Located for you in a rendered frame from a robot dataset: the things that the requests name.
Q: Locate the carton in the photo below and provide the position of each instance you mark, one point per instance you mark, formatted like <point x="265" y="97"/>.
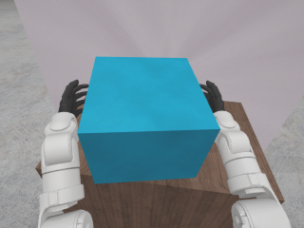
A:
<point x="145" y="119"/>

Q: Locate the left robot hand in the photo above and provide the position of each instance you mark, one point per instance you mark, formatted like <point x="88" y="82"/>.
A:
<point x="69" y="98"/>

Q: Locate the right robot hand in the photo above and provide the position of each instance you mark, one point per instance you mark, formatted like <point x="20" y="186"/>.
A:
<point x="213" y="96"/>

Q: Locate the pedestal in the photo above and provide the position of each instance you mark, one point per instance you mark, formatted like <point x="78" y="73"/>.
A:
<point x="201" y="202"/>

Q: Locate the left robot forearm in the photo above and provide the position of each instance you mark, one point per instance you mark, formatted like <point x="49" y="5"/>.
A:
<point x="60" y="164"/>

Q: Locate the left robot upper arm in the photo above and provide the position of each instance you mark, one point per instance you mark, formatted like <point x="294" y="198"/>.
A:
<point x="74" y="219"/>

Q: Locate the right robot upper arm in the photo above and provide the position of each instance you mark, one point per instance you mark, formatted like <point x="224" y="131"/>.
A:
<point x="258" y="213"/>

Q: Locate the right robot forearm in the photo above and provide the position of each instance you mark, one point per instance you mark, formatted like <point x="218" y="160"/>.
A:
<point x="244" y="175"/>

